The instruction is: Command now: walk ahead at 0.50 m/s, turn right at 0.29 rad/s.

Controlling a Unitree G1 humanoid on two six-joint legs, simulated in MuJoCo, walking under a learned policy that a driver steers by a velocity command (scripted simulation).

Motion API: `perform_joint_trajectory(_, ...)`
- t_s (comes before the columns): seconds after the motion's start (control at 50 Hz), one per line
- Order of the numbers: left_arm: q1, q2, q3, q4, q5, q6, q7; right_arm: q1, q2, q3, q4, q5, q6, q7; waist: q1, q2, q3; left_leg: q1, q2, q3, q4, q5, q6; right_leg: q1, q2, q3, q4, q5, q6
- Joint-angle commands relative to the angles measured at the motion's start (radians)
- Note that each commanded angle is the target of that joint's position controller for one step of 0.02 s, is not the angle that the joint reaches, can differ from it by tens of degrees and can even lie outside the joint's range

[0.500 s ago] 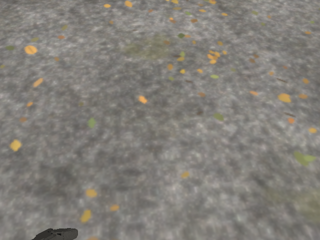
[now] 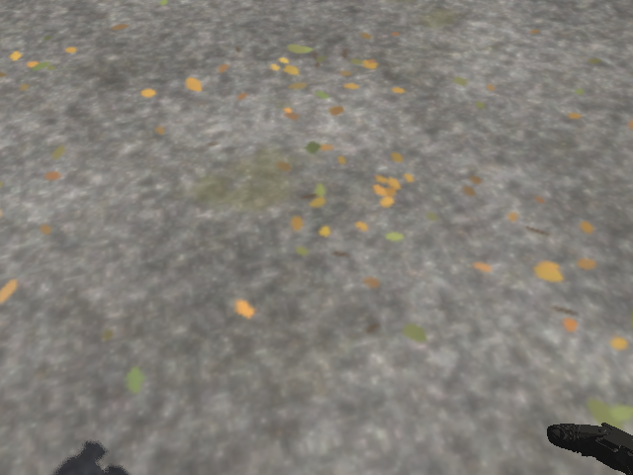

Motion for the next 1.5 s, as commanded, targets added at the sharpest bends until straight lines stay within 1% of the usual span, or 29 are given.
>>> perform_joint_trajectory(0.02,-0.010,0.132,0.027,-0.042,0.006,-0.001,0.001,0.096,-0.157,-0.056,-0.038,-0.006,-0.027,-0.006,-0.108,-0.159,-0.074,0.233,-0.004,0.025,-0.046,-0.043,0.075,-0.010,-0.226,0.134,0.139,0.691,-0.091)
perform_joint_trajectory(0.04,-0.020,0.101,0.011,-0.064,0.019,-0.001,-0.002,0.253,-0.202,-0.067,-0.020,-0.020,-0.028,-0.012,-0.177,-0.094,-0.223,0.505,0.127,-0.107,0.003,-0.010,0.143,-0.137,-0.170,0.084,0.384,0.585,-0.058)
perform_joint_trajectory(0.06,0.134,0.028,-0.010,-0.060,-0.002,-0.015,-0.004,0.381,-0.283,-0.092,0.020,-0.026,-0.017,-0.009,-0.144,0.189,-0.366,0.881,0.342,-0.533,-0.045,-0.163,0.316,-0.507,-0.006,-0.020,0.758,0.124,0.030)
perform_joint_trajectory(0.08,0.132,0.083,-0.008,-0.049,-0.016,-0.026,-0.005,0.405,-0.202,-0.074,0.042,0.009,-0.012,0.000,-0.158,0.228,-0.343,0.898,0.398,-0.757,-0.172,-0.409,0.334,-0.682,-0.016,0.018,0.892,-0.177,0.037)
perform_joint_trajectory(0.1,0.011,0.153,0.010,-0.065,-0.025,-0.030,-0.007,0.339,-0.139,-0.055,0.030,0.018,-0.007,-0.003,-0.174,0.103,-0.171,0.763,0.360,-0.631,-0.195,-0.488,0.284,-0.752,-0.070,0.025,0.939,-0.108,0.032)
perform_joint_trajectory(0.14,-0.124,0.133,0.006,-0.102,0.002,-0.035,-0.011,0.232,-0.100,-0.036,0.016,-0.002,0.007,-0.005,-0.132,-0.015,-0.009,0.503,0.273,-0.409,-0.246,-0.332,0.243,-0.720,-0.153,-0.052,0.836,0.024,0.031)
perform_joint_trajectory(0.22,-0.093,0.068,-0.002,-0.092,0.011,-0.025,-0.015,0.229,-0.103,-0.031,0.033,-0.002,-0.003,-0.008,-0.083,0.044,-0.012,0.379,0.206,-0.234,-0.315,-0.082,0.240,-0.615,-0.208,-0.099,0.664,0.107,0.052)
perform_joint_trajectory(0.32,-0.253,0.033,-0.021,-0.136,0.017,-0.034,-0.022,0.280,-0.155,-0.042,0.062,0.011,0.011,-0.022,-0.127,0.020,0.008,0.383,0.173,-0.097,-0.349,0.028,0.219,-0.612,-0.205,-0.140,0.346,0.360,0.079)
perform_joint_trajectory(0.46,-0.429,0.052,-0.021,-0.194,-0.001,-0.051,-0.055,0.391,-0.178,-0.044,0.122,0.024,0.043,-0.029,-0.169,0.031,0.047,0.517,0.231,-0.084,-0.286,0.059,0.186,-0.570,-0.155,-0.163,0.127,0.393,0.048)
perform_joint_trajectory(0.5,-0.391,0.079,-0.011,-0.190,0.001,-0.055,-0.060,0.381,-0.195,-0.049,0.127,0.025,0.054,-0.034,-0.130,0.046,0.022,0.561,0.245,-0.083,-0.220,0.186,0.166,-0.494,-0.135,-0.177,0.093,0.325,0.019)
perform_joint_trajectory(0.54,-0.163,0.151,0.027,-0.122,0.010,-0.055,-0.050,0.359,-0.181,-0.040,0.119,0.021,0.062,-0.040,-0.010,0.028,-0.126,0.489,0.172,-0.012,0.053,0.391,0.119,-0.144,-0.111,-0.202,0.057,0.348,-0.036)
perform_joint_trajectory(0.56,0.027,0.229,0.048,-0.090,0.022,-0.051,-0.038,0.355,-0.130,-0.017,0.086,-0.006,0.058,-0.044,0.057,-0.090,-0.284,0.279,0.112,0.034,0.368,0.120,0.079,0.163,-0.308,0.016,0.101,0.397,-0.110)
perform_joint_trajectory(0.58,0.058,0.284,0.057,-0.067,0.017,-0.043,-0.043,0.479,-0.020,0.015,0.075,0.001,0.037,-0.036,-0.015,-0.348,-0.385,-0.105,-0.057,0.024,0.676,-0.561,0.026,0.441,-0.497,0.455,0.002,0.186,-0.256)
perform_joint_trajectory(0.62,-0.013,0.154,0.018,-0.080,0.005,-0.043,-0.042,0.322,-0.166,-0.021,0.053,0.039,0.010,-0.025,0.017,-0.194,-0.191,-0.271,0.036,-0.064,0.784,-0.516,0.047,0.272,-0.442,0.358,-0.089,0.086,-0.192)
perform_joint_trajectory(0.66,-0.152,0.107,0.002,-0.098,0.026,-0.046,-0.045,0.271,-0.149,-0.024,0.054,0.019,0.019,-0.032,-0.049,-0.096,-0.062,-0.178,0.094,-0.037,0.700,-0.394,0.020,0.017,-0.382,0.144,-0.125,0.485,-0.166)
perform_joint_trajectory(0.7,-0.195,0.083,-0.002,-0.086,0.037,-0.061,-0.048,0.338,-0.111,-0.024,0.078,0.020,0.051,-0.036,-0.106,-0.125,-0.066,-0.044,0.105,-0.049,0.654,-0.370,-0.006,-0.107,-0.349,0.002,-0.147,0.745,-0.157)
perform_joint_trajectory(0.86,-0.217,0.144,0.012,-0.027,0.035,-0.037,0.002,0.191,-0.064,-0.016,-0.003,0.007,0.084,-0.022,-0.079,-0.118,-0.048,0.010,0.075,0.016,0.275,-0.021,-0.033,-0.135,-0.315,-0.267,-0.174,0.834,-0.129)
perform_joint_trajectory(0.96,-0.204,0.175,0.025,-0.002,0.008,0.008,0.014,0.135,-0.096,-0.034,-0.074,0.002,0.096,0.009,-0.066,-0.119,-0.042,-0.017,0.058,0.045,0.172,-0.151,0.012,-0.008,-0.377,-0.264,-0.053,0.799,-0.108)
perform_joint_trajectory(1.02,-0.217,0.166,0.028,-0.008,-0.007,0.031,0.027,0.246,-0.134,-0.061,-0.068,0.002,0.093,0.011,-0.128,-0.088,-0.091,0.165,-0.015,0.095,0.007,-0.083,0.077,-0.029,-0.320,-0.312,0.208,0.853,-0.035)
perform_joint_trajectory(1.04,-0.171,0.150,0.022,-0.016,0.016,0.027,0.026,0.320,-0.225,-0.092,-0.066,-0.002,0.092,-0.008,-0.145,0.047,-0.163,0.365,0.074,-0.067,-0.026,0.343,0.138,-0.161,-0.230,-0.345,0.431,0.646,0.039)
perform_joint_trajectory(1.06,-0.123,0.073,-0.004,-0.045,0.064,0.016,0.011,0.325,-0.320,-0.106,-0.088,-0.015,0.100,-0.026,-0.090,0.277,-0.231,0.632,0.324,-0.422,0.014,0.782,0.336,-0.513,-0.054,-0.334,0.766,-0.213,0.122)
perform_joint_trajectory(1.08,-0.141,0.106,-0.006,-0.043,0.045,0.009,-0.006,0.338,-0.252,-0.085,-0.109,-0.023,0.098,-0.024,-0.135,0.183,-0.394,0.685,0.372,-0.559,-0.044,0.591,0.421,-0.576,-0.031,-0.109,0.913,-0.313,0.119)
perform_joint_trajectory(1.1,-0.198,0.141,0.005,-0.052,0.010,0.013,-0.012,0.273,-0.216,-0.077,-0.128,-0.016,0.095,-0.020,-0.137,0.089,-0.317,0.616,0.330,-0.472,-0.069,0.450,0.380,-0.621,-0.072,-0.080,0.938,-0.248,0.107)
perform_joint_trajectory(1.14,-0.247,0.134,0.008,-0.053,0.019,0.032,0.004,0.183,-0.167,-0.064,-0.139,0.013,0.106,-0.031,-0.102,-0.023,-0.171,0.432,0.246,-0.358,-0.114,0.193,0.285,-0.630,-0.125,-0.088,0.814,-0.123,0.110)
perform_joint_trajectory(1.22,-0.222,0.102,0.003,-0.050,0.019,0.046,0.015,0.156,-0.189,-0.075,-0.163,-0.007,0.127,-0.052,-0.068,0.066,-0.148,0.282,0.163,-0.303,-0.156,0.081,0.252,-0.481,-0.090,-0.113,0.568,-0.031,0.137)
perform_joint_trajectory(1.44,-0.178,0.118,0.019,-0.042,0.010,0.016,-0.011,0.132,-0.191,-0.082,-0.191,0.016,0.164,-0.070,-0.058,0.124,-0.126,0.212,0.088,-0.431,-0.107,-0.244,0.157,-0.226,-0.067,-0.117,0.042,0.168,0.087)
perform_joint_trajectory(1.46,-0.145,0.167,0.035,-0.037,0.022,0.016,-0.008,0.156,-0.163,-0.073,-0.191,0.018,0.165,-0.071,-0.059,0.060,-0.130,0.133,0.039,-0.385,-0.027,-0.339,0.109,-0.127,-0.176,-0.042,-0.035,0.188,0.045)
perform_joint_trajectory(1.48,-0.160,0.263,0.055,-0.046,0.044,0.027,0.000,0.188,-0.113,-0.062,-0.210,0.014,0.162,-0.067,-0.107,-0.205,-0.104,-0.053,-0.112,-0.197,0.196,-0.550,0.045,-0.058,-0.399,0.194,-0.092,0.254,-0.070)
perform_joint_trajectory(1.5,-0.189,0.248,0.053,-0.060,0.074,0.026,-0.004,0.171,-0.175,-0.081,-0.222,0.007,0.148,-0.063,-0.091,-0.327,-0.071,-0.125,-0.134,-0.111,0.443,-0.633,-0.001,-0.157,-0.518,0.351,-0.145,0.329,-0.191)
